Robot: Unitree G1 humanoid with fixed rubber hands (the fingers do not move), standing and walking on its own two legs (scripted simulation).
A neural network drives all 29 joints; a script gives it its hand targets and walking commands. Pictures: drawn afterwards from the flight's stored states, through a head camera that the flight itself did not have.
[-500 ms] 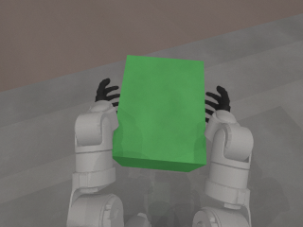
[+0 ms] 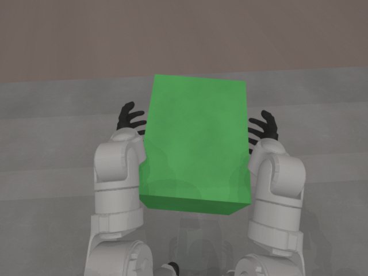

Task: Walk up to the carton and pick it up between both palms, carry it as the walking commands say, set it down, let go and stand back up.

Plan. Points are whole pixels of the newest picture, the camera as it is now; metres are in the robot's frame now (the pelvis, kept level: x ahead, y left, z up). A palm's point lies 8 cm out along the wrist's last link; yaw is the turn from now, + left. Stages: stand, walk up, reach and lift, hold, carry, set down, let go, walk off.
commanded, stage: carry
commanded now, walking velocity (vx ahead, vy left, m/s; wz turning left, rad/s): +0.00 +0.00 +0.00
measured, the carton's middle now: (194, 148) +0.40 +0.00 +0.02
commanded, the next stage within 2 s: none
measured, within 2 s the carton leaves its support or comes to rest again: neither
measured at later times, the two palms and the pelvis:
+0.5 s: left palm (122, 175) +0.29 +0.12 +0.11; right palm (275, 171) +0.30 -0.14 +0.10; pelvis -0.05 -0.03 +0.00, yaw +4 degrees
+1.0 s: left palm (116, 200) +0.24 +0.12 +0.12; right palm (285, 189) +0.26 -0.15 +0.11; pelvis -0.09 -0.04 -0.01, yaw +4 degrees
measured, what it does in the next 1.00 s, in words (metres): steps on the spot: right foot, then left foot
